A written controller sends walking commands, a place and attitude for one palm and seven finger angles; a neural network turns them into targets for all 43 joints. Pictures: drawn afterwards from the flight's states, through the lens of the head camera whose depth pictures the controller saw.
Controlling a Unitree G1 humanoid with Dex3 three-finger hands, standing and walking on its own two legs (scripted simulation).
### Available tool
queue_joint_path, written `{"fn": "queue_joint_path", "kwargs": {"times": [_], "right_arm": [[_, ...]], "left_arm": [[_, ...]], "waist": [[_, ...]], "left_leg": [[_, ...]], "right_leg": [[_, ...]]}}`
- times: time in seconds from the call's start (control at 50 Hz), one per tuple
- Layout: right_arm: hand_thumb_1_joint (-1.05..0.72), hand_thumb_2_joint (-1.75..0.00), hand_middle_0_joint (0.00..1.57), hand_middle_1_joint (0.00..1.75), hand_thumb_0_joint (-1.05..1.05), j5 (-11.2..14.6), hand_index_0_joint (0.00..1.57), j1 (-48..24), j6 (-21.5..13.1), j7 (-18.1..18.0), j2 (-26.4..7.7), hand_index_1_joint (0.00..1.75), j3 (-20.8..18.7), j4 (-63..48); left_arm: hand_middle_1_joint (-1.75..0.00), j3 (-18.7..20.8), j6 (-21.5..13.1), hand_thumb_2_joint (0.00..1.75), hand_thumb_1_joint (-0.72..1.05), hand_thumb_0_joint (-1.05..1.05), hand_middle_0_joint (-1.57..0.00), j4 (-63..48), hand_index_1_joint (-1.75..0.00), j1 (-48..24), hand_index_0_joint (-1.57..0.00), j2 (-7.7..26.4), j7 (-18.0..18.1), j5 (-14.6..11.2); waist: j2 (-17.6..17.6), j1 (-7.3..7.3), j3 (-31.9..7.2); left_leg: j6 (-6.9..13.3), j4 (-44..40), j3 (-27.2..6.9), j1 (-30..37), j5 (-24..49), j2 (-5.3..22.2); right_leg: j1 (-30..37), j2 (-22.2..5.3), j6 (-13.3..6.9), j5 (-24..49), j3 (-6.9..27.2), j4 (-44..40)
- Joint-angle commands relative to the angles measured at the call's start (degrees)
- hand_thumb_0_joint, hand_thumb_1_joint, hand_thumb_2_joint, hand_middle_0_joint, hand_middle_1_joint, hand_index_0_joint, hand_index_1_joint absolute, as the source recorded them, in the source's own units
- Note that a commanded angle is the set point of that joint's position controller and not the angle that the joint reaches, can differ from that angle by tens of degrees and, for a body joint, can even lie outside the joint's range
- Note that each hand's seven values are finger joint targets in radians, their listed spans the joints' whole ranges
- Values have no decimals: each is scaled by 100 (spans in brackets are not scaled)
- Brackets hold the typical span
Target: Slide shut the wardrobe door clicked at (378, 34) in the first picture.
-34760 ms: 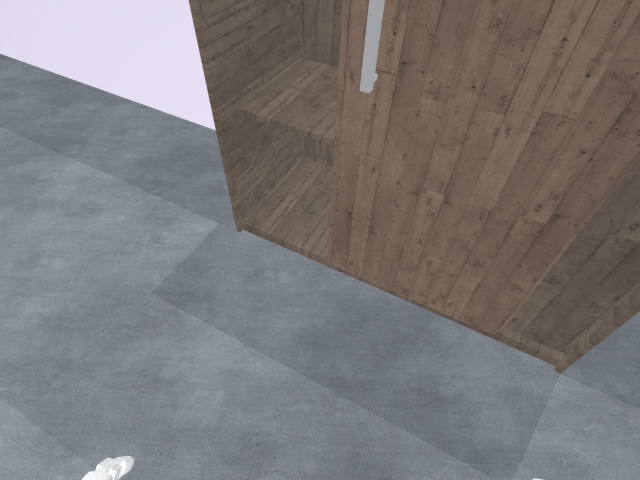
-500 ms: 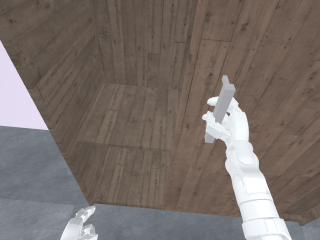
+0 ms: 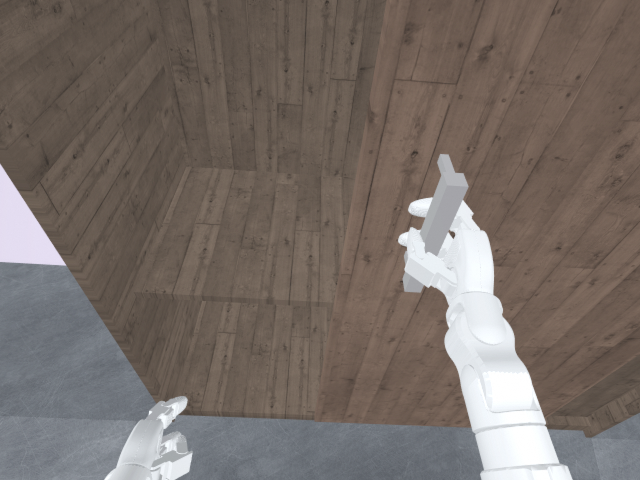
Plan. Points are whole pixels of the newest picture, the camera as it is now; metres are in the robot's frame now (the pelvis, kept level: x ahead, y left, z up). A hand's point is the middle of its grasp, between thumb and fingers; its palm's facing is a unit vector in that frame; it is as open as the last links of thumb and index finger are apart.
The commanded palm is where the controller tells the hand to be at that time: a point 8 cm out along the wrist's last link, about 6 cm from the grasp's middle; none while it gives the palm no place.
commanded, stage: tug the door sideways, standing still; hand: right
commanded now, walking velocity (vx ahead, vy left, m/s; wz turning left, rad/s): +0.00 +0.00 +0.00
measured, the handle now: (427, 228) +0.40 -0.11 +0.13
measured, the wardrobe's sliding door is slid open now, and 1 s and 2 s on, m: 0.41 0.39 0.32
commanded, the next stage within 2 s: step sideways, sliding the door along in 0.66 s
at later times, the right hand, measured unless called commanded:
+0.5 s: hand (408, 258) +0.35 -0.08 +0.13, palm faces +0.01 +1.00 -0.04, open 5.9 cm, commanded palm +0.32 -0.08 +0.13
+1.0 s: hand (405, 258) +0.35 -0.07 +0.13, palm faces -0.14 +0.98 -0.16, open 6.2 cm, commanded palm +0.34 -0.11 +0.14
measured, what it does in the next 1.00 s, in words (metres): stands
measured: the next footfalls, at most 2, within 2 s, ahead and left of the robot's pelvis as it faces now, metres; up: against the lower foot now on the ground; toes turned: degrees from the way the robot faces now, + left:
left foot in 1.14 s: +0.04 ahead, +0.15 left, +0.00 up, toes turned +6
left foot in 1.76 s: +0.08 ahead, +0.33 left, +0.00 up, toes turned +2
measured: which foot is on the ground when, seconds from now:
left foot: down 0.00-0.90, up 0.92-1.00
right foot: down 0.00-1.00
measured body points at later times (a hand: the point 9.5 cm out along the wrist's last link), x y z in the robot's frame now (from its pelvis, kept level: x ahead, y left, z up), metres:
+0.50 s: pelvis -0.02 -0.02 -0.01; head -0.01 +0.00 +0.44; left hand +0.15 +0.19 -0.12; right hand +0.34 -0.13 +0.14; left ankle -0.04 +0.06 -0.74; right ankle -0.01 -0.09 -0.74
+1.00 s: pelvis -0.03 -0.02 +0.00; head +0.00 +0.00 +0.44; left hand +0.12 +0.21 -0.12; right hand +0.35 -0.13 +0.14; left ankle -0.05 +0.08 -0.72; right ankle -0.01 -0.09 -0.74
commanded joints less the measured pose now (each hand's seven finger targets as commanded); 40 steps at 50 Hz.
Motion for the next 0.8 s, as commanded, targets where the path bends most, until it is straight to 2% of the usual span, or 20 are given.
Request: {"fn": "queue_joint_path", "kwargs": {"times": [0.0, 0.1, 0.12, 0.14, 0.18, 0.24, 0.28, 0.32, 0.34, 0.36, 0.4, 0.42, 0.5, 0.52, 0.64, 0.7, 0.72, 0.74, 0.76, 0.78], "right_arm": [[-90, -90, 45, 140, 0, -79, 45, -2218, -404, 236, 389, 140, 924, -1325], [-90, -90, 45, 140, 0, -111, 45, -2561, -536, 267, 728, 140, 1323, -1171], [-90, -90, 45, 140, 0, -108, 45, -2633, -570, 258, 749, 140, 1375, -1159], [-90, -90, 45, 140, 0, -113, 45, -2769, -606, 253, 829, 140, 1450, -1215], [-90, -90, 45, 140, 0, -101, 45, -2901, -644, 241, 993, 140, 1581, -1100], [-90, -90, 45, 140, 0, -135, 45, -3141, -720, 197, 1178, 140, 1799, -1061], [-90, -90, 45, 140, 0, -131, 45, -3265, -758, 162, 1331, 140, 1909, -947], [-90, -90, 45, 140, 0, -151, 45, -3312, -805, 131, 1261, 140, 1893, -872], [-90, -90, 45, 140, 0, -162, 45, -3404, -829, 118, 1297, 140, 1914, -894], [-90, -90, 45, 140, 0, -162, 45, -3398, -832, 111, 1349, 140, 1932, -784], [-90, -90, 45, 140, 0, -163, 45, -3547, -852, 93, 1382, 140, 1954, -823], [-90, -90, 45, 140, 0, -176, 45, -3520, -874, 62, 1319, 140, 1934, -738], [-90, -90, 45, 140, 0, -175, 45, -3712, -886, -25, 1510, 140, 1999, -538], [-90, -90, 45, 140, 0, -193, 45, -3727, -918, -62, 1428, 140, 1967, -563], [-90, -90, 45, 140, 0, -229, 45, -3946, -969, -185, 1609, 140, 2056, -302], [-90, -90, 45, 140, 0, -278, 45, -4250, -1024, -254, 1664, 140, 2119, -361], [-90, -90, 45, 140, 0, -286, 45, -4156, -1028, -299, 1612, 140, 2060, -209], [-90, -90, 45, 140, 0, -277, 45, -4614, -1052, -336, 1482, 140, 1967, -326], [-90, -90, 45, 140, 0, -424, 45, -5063, -1513, -280, -1648, 140, -274, -948], [-90, -90, 45, 140, 0, -418, 45, -4775, -1658, -93, -748, 140, 483, -788]], "left_arm": [[-30, 160, -226, 90, 90, 0, -20, -853, -30, -488, -20, 452, -29, 30], [-30, 156, -242, 90, 90, 0, -20, -851, -30, -515, -20, 409, -74, 23], [-30, 159, -241, 90, 90, 0, -20, -840, -30, -513, -20, 407, -84, 30], [-30, 157, -260, 90, 90, 0, -20, -857, -30, -530, -20, 391, -96, 31], [-30, 158, -292, 90, 90, 0, -20, -827, -30, -505, -20, 371, -109, 28], [-30, 165, -324, 90, 90, 0, -20, -800, -30, -512, -20, 350, -149, 23], [-30, 172, -369, 90, 90, 0, -20, -762, -30, -482, -20, 334, -172, 23], [-30, 177, -380, 90, 90, 0, -20, -729, -30, -445, -20, 366, -183, 26], [-30, 186, -396, 90, 90, 0, -20, -729, -30, -457, -20, 354, -188, 27], [-30, 186, -410, 90, 90, 0, -20, -719, -30, -420, -20, 349, -191, 32], [-30, 187, -439, 90, 90, 0, -20, -704, -30, -406, -20, 355, -205, 31], [-30, 194, -436, 90, 90, 0, -20, -669, -30, -376, -20, 372, -214, 30], [-30, 191, -474, 90, 90, 0, -20, -619, -30, -354, -20, 355, -237, 23], [-30, 203, -473, 90, 90, 0, -20, -597, -30, -332, -20, 372, -246, 33], [-30, 213, -486, 90, 90, 0, -20, -537, -30, -301, -20, 348, -288, 30], [-30, 237, -516, 90, 90, 0, -20, -515, -30, -255, -20, 340, -318, 26], [-30, 241, -498, 90, 90, 0, -20, -491, -30, -229, -20, 357, -321, 33], [-30, 232, -493, 90, 90, 0, -20, -464, -30, -214, -20, 374, -302, 32], [-30, 242, -455, 90, 90, 0, -20, -651, -30, -518, -20, 642, -37, 75], [-30, 187, -421, 90, 90, 0, -20, -593, -30, -598, -20, 415, 65, 108]], "waist": [[542, 344, -1630], [466, 408, -1490], [549, 399, -1446], [449, 415, -1526], [559, 460, -1482], [403, 490, -1494], [482, 520, -1478], [551, 490, -1530], [432, 498, -1559], [551, 503, -1592], [455, 500, -1673], [576, 500, -1627], [534, 531, -1560], [566, 505, -1563], [481, 532, -1513], [269, 560, -1647], [370, 533, -1586], [426, 609, -1634], [192, 123, -1500], [483, 190, -1296]], "left_leg": [[-375, -69, -369, -251, 2956, 352], [-323, -44, -324, -568, 2486, 324], [-314, -72, -328, -562, 2404, 332], [-307, -43, -324, -604, 2332, 325], [-296, -16, -279, -729, 2234, 301], [-263, 15, -261, -901, 1952, 291], [-253, 41, -212, -1029, 1756, 267], [-232, 46, -206, -1006, 1566, 271], [-226, 70, -206, -1056, 1560, 260], [-233, 92, -182, -1070, 1552, 253], [-221, 137, -158, -1125, 1535, 245], [-219, 128, -155, -1096, 1455, 244], [-227, 159, -117, -1295, 1251, 225], [-214, 154, -120, -1222, 1225, 232], [-211, 230, -90, -1379, 1078, 213], [-211, 309, -86, -1547, 1014, 206], [-210, 298, -79, -1508, 946, 203], [-221, 262, -95, -1499, 959, 199], [-258, 149, -637, -1058, 449, 510], [-316, 13, -611, -890, 515, 498]], "right_leg": [[1328, -319, -17, 2458, 286, 177], [1370, -342, -7, 2266, 378, 210], [1334, -345, -21, 2201, 381, 216], [1373, -334, -18, 2152, 404, 210], [1411, -361, -11, 2167, 453, 232], [1447, -383, 13, 2050, 517, 244], [1477, -407, 34, 1971, 583, 238], [1407, -410, 52, 1863, 629, 214], [1463, -412, 59, 1869, 626, 216], [1462, -416, 60, 1880, 650, 219], [1547, -436, 100, 1977, 689, 218], [1455, -441, 100, 1923, 705, 214], [1488, -474, 148, 1748, 777, 162], [1411, -463, 149, 1732, 775, 165], [1414, -501, 215, 1623, 852, 128], [1599, -539, 301, 1664, 952, 131], [1450, -527, 300, 1545, 954, 108], [1488, -517, 286, 1462, 942, 87], [972, -1030, -64, 502, 992, -391], [960, -943, -134, 139, 930, -458]]}}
